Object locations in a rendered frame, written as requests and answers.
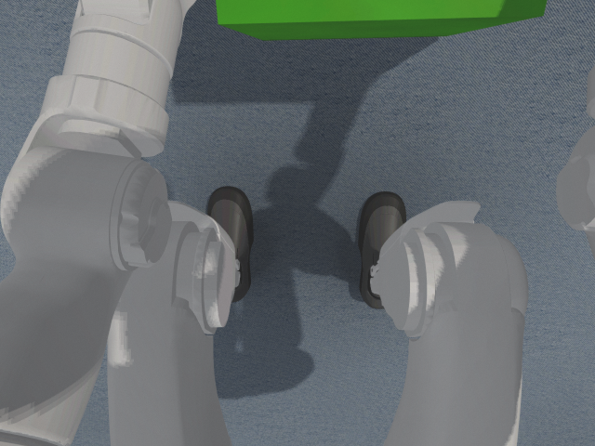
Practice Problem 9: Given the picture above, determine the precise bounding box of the left robot thigh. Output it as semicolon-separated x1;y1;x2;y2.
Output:
107;221;232;446

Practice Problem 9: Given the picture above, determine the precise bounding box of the robot right upper arm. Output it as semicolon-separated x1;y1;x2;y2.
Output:
556;125;595;260

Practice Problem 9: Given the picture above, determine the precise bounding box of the left robot forearm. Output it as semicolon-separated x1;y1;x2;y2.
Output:
0;0;196;239

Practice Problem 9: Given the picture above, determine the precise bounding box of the robot left shin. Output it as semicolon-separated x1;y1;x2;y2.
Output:
119;201;240;302

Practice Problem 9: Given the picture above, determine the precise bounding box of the carton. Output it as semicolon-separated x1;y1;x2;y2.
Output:
216;0;547;41

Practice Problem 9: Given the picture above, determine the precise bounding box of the robot left upper arm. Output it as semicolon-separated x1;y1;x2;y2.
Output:
0;146;172;446

